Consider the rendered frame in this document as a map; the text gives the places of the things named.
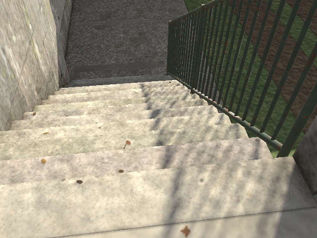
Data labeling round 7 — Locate stairs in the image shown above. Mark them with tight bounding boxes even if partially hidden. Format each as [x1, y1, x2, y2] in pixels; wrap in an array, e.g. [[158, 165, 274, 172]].
[[0, 73, 272, 185]]

